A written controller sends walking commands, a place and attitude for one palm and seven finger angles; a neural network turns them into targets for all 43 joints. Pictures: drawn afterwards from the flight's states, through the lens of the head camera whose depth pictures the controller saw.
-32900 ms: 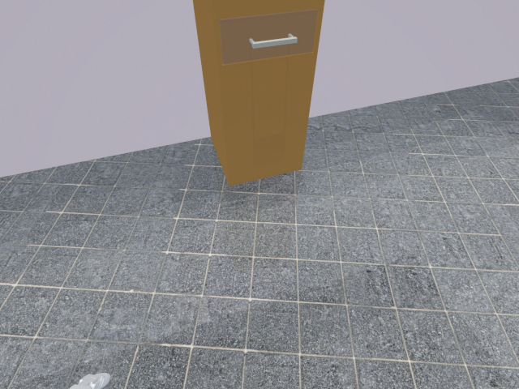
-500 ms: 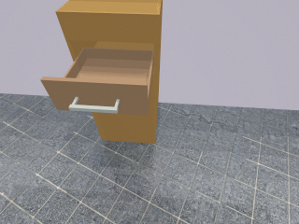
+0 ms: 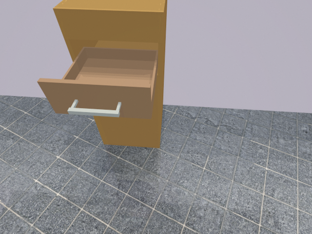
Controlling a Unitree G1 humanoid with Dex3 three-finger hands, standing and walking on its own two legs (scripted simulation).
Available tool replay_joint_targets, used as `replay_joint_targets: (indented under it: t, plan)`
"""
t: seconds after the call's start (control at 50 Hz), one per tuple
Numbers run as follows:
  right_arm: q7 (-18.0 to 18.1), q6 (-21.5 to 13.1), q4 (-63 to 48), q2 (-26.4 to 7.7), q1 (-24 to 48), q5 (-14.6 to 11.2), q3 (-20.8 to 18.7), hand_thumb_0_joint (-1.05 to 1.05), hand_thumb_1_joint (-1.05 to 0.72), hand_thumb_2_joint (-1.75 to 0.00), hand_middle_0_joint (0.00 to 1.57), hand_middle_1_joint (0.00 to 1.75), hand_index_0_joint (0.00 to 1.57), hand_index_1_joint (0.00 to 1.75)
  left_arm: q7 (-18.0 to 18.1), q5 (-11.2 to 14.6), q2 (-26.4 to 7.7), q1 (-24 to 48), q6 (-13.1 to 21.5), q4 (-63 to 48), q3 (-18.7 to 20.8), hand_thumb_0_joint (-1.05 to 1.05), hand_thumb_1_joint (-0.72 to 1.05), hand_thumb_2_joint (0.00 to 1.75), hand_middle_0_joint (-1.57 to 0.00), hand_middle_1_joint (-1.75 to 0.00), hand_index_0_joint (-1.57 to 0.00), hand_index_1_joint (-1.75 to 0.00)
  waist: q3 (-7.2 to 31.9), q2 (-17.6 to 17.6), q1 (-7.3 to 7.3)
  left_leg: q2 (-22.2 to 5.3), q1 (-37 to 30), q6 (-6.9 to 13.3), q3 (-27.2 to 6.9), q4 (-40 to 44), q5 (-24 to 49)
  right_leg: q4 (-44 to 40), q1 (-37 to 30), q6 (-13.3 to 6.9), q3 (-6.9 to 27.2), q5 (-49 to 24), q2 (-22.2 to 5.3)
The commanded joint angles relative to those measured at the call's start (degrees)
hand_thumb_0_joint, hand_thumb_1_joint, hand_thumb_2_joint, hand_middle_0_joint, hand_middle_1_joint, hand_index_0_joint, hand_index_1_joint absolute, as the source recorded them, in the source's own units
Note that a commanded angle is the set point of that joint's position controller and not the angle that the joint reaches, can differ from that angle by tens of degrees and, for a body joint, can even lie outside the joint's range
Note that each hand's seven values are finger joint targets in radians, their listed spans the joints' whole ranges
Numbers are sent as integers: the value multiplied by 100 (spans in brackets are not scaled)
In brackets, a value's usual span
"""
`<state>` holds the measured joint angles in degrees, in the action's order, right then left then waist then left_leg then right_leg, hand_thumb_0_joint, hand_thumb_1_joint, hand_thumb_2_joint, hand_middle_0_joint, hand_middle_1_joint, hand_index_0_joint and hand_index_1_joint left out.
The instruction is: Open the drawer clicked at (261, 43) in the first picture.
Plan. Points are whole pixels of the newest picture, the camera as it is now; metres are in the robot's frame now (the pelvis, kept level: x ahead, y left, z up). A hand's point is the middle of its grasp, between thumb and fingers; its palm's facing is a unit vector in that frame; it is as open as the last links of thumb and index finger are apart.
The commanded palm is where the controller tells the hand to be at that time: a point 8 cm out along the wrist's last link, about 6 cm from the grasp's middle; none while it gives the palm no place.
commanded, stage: look to check the result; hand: left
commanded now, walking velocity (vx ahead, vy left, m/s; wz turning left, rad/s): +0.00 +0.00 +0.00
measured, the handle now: (95, 108) +0.51 +0.25 -0.01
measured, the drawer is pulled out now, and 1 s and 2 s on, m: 0.30 0.30 0.30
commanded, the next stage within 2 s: stand and wait in 0.32 s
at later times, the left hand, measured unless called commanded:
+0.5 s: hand out of the picture +0.02 +0.17 -0.17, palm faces +0.03 -0.98 -0.22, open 7.4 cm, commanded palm none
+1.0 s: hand out of the picture +0.07 +0.19 -0.17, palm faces +0.02 -0.97 -0.26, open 7.4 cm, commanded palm none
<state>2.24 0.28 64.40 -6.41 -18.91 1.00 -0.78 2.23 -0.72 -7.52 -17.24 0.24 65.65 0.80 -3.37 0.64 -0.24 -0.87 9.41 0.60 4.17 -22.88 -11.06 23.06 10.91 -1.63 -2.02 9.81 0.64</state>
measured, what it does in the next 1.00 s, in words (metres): stands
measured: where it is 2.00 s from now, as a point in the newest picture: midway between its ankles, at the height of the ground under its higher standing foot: outside the picture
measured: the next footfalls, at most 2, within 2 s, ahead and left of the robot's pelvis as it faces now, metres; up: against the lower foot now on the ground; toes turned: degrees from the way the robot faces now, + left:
none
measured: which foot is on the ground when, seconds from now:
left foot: down 0.00-1.00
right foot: down 0.00-1.00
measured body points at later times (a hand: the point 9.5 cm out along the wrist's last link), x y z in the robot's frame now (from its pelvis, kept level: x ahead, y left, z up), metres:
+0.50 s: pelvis +0.01 -0.01 +0.00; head +0.03 -0.01 +0.45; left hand +0.02 +0.23 -0.16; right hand +0.00 -0.23 -0.16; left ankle +0.02 +0.11 -0.74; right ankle +0.03 -0.10 -0.74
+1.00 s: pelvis +0.03 -0.01 +0.00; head +0.05 -0.02 +0.45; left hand +0.07 +0.24 -0.15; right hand +0.05 -0.26 -0.15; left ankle +0.02 +0.11 -0.74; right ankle +0.03 -0.10 -0.74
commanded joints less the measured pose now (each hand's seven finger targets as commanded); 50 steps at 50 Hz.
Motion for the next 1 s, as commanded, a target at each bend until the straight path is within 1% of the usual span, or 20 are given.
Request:
replay_joint_targets:
  t: [0.0,0.08,0.12,0.14,0.18,0.2,0.26,0.38,0.42,0.44,0.46,0.5,0.58,0.6,0.66,0.7,0.78,0.86,0.96,0.98]
  plan:
    - [-2,-12,-79,-486,-475,-20,-94,0,-90,-90,20,30,20,30,25,-3,-616,-339,48,-147,104,0,90,90,-20,-30,-20,-30,-352,-22,-54,-475,94,115,-556,524,-392,-685,386,-89,608,575,-556]
    - [-5,-5,-100,-547,-381,-26,-119,0,-90,-90,20,30,20,30,23,-9,-659,-324,51,-164,112,0,90,90,-20,-30,-20,-30,-403,-44,-34,-464,38,110,-565,509,-397,-717,493,-96,663,676,-534]
    - [-9,-13,-87,-532,-409,-16,-107,0,-90,-90,20,30,20,30,13,-4,-698,-239,40,-169,125,0,90,90,-20,-30,-20,-30,-372,-79,-42,-458,131,112,-578,536,-430,-711,378,-87,635,675,-553]
    - [-7,-18,-90,-562,-385,-14,-112,0,-90,-90,20,30,20,30,13,-3,-697,-226,46,-180,126,0,90,90,-20,-30,-20,-30,-350,18,-41,-460,113,109,-566,534,-386,-704,374,-98,665,634,-554]
    - [-2,-32,-110,-621,-316,-26,-126,0,-90,-90,20,30,20,30,12,-3,-733,-242,66,-184,128,0,90,90,-20,-30,-20,-30,-261,-43,-26,-484,-21,108,-575,502,-224,-687,364,-103,651,472,-548]
    - [0,-39,-110,-603,-333,-20,-122,0,-90,-90,20,30,20,30,13,1,-732,-178,68,-194,131,0,90,90,-20,-30,-20,-30,-222,-20,-47,-511,0,113,-571,507,-154,-663,273,-104,615,332,-561]
    - [-1,-44,-94,-628,-247,-21,-121,0,-90,-90,20,30,20,30,5,3,-777,-125,72,-180,141,0,90,90,-20,-30,-20,-30,-234,52,-28,-493,14,93,-556,525,-142,-677,220,-110,621,300,-583]
    - [7,-57,-114,-755,-112,-34,-140,0,-90,-90,20,30,20,30,4,4,-868,-45,91,-206,151,0,90,90,-20,-30,-20,-30,-134,-15,-18,-532,-134,84,-576,520,83,-661,145,-120,623,14,-575]
    - [0,-50,-91,-758,-117,-22,-128,0,-90,-90,20,30,20,30,-2,7,-897,53,81,-210,156,0,90,90,-20,-30,-20,-30,-173,3,-30,-523,-18,76,-588,557,-3,-698,55,-107,610,107,-594]
    - [-4,-50,-93,-776,-94,-23,-130,0,-90,-90,20,30,20,30,-4,6,-917,66,83,-210,162,0,90,90,-20,-30,-20,-30,-181,-39,-27,-519,-24,76,-576,562,-2,-715,54,-109,623,127,-609]
    - [-3,-50,-94,-791,-65,-18,-130,0,-90,-90,20,30,20,30,-7,10,-916,83,82,-200,156,0,90,90,-20,-30,-20,-30,-219,47,-25,-511,-31,71,-577,566,8,-726,80,-114,620,134,-616]
    - [-4,-43,-100,-817,-35,-16,-144,0,-90,-90,20,30,20,30,-7,7,-948,116,88,-217,158,0,90,90,-20,-30,-20,-30,-182,36,-30,-532,-84,76,-571,548,7,-761,64,-106,616,118,-611]
    - [-5,-63,-126,-937,93,-29,-163,0,-90,-90,20,30,20,30,-12,6,-1044,175,115,-233,173,0,90,90,-20,-30,-20,-30,-19,-38,-27,-556,-259,70,-584,541,273,-703,10,-122,635,-244,-611]
    - [-1,-71,-122,-961,74,-20,-155,0,-90,-90,20,30,20,30,-12,14,-1055,245,120,-235,170,0,90,90,-20,-30,-20,-30,71,20,-49,-582,-241,73,-590,537,351,-685,-124,-120,610,-398,-627]
    - [-6,-68,-122,-1006,178,-24,-150,0,-90,-90,20,30,20,30,-20,15,-1107,314,117,-233,177,0,90,90,-20,-30,-20,-30,-20,12,-35,-575,-188,49,-583,596,280,-697,-124,-110,606,-388,-641]
    - [-4,-76,-131,-1043,214,-23,-159,0,-90,-90,20,30,20,30,-18,10,-1133,337,125,-228,178,0,90,90,-20,-30,-20,-30,57,44,-38,-598,-266,62,-596,581,411,-689,-168,-108,590,-537,-648]
    - [-9,-72,-158,-1138,341,-33,-169,0,-90,-90,20,30,20,30,-23,10,-1222,379,137,-246,194,0,90,90,-20,-30,-20,-30,92,-52,-31,-593,-356,50,-601,590,449,-714,-160,-107,615,-624,-650]
    - [-16,-71,-147,-1210,406,-18,-163,0,-90,-90,20,30,20,30,-30,14,-1291,503,142,-246,194,0,90,90,-20,-30,-20,-30,74,6,-40,-596,-308,29,-586,623,444,-746,-254,-101,608,-695,-683]
    - [-20,-83,-167,-1306,516,-21,-162,0,-90,-90,20,30,20,30,-38,13,-1384,581,156,-257,212,0,90,90,-20,-30,-20,-30,200,30,-41,-616,-387,22,-591,637,596,-740,-364,-98,599,-924,-706]
    - [-18,-76,-197,-1340,569,-27,-168,0,-90,-90,20,30,20,30,-36,9,-1402,561,160,-268,216,0,90,90,-20,-30,-20,-30,162,-42,-27,-621,-456,28,-597,618,610,-747,-277,-98,604,-931,-690]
